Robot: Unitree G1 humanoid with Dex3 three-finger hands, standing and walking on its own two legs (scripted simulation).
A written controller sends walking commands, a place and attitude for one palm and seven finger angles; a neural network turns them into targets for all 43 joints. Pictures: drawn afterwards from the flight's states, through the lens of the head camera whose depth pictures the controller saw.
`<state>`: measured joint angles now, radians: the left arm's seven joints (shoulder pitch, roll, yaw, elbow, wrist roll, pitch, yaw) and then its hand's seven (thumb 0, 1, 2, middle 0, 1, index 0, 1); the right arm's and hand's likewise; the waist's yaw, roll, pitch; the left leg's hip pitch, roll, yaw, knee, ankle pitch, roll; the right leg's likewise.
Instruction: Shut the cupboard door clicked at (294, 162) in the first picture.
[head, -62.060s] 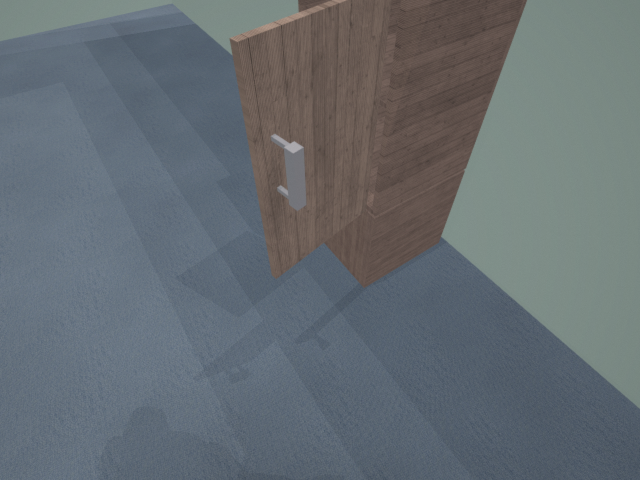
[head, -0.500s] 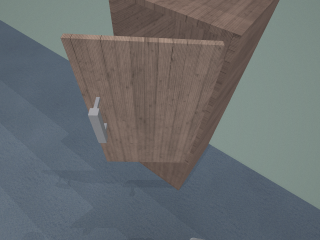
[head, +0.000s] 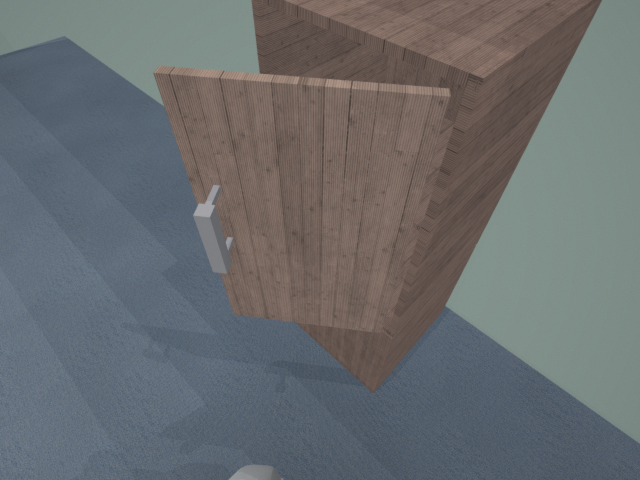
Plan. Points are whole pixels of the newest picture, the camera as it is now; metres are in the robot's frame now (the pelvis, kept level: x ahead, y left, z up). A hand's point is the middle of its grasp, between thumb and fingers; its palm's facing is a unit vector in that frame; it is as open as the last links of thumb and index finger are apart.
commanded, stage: come to a stop and stand still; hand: left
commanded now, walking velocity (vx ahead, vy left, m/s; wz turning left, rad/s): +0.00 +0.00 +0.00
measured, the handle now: (218, 230) +0.46 +0.22 +0.00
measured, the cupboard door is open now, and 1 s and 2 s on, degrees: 36 36 36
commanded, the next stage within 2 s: look again from close up in 0.56 s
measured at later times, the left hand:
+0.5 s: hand out of the picture -0.02 +0.22 -0.18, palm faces +0.04 -0.98 -0.19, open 7.3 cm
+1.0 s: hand out of the picture -0.02 +0.24 -0.17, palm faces -0.02 -0.97 -0.23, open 7.4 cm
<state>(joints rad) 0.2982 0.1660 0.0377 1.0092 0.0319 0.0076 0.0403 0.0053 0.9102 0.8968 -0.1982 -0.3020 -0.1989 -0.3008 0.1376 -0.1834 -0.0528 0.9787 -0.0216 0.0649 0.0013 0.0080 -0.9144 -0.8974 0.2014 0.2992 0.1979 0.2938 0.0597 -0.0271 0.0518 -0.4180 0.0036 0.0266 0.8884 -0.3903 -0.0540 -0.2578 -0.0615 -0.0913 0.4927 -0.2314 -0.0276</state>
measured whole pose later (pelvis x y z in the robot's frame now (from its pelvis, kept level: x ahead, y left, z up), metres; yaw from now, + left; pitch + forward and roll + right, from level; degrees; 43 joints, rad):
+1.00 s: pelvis -0.03 +0.07 -0.01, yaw -2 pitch -1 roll +0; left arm 0.31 0.14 -0.03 1.08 0.01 -0.02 0.04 0.01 0.91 0.90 -0.19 -0.30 -0.20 -0.30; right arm 0.32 -0.15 0.01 1.08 -0.02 -0.01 -0.02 0.02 -0.93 -0.90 0.20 0.30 0.20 0.29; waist -0.01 0.04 0.02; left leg -0.24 -0.03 0.10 0.49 -0.24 0.06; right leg -0.19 -0.03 -0.01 0.52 -0.32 0.01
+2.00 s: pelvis -0.07 +0.03 -0.10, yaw +1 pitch +13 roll -2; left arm 0.31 0.25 0.12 0.03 -0.31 -0.27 -0.40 0.02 0.90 0.90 -0.68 -0.83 -0.68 -0.83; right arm 0.21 -0.18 0.03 0.56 0.04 -0.20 -0.07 0.02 -0.91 -0.90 0.21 0.30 0.20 0.30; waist 0.01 0.05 -0.13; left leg -0.95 0.04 -0.01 1.19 -0.47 0.00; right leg -0.85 0.01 -0.12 1.18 -0.56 -0.05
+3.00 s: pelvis -0.05 +0.05 -0.07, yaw +1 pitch +11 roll -2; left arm 0.37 0.26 0.14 -0.02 -0.30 -0.26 -0.28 0.02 0.90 0.90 -1.29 -1.50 -1.29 -1.50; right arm 0.30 -0.25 0.03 0.50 0.03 -0.18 -0.05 0.02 -0.91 -0.90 0.21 0.30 0.20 0.30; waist -0.01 0.05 -0.12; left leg -0.77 0.02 0.01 1.02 -0.44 0.03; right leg -0.66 0.01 -0.10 0.98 -0.51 -0.03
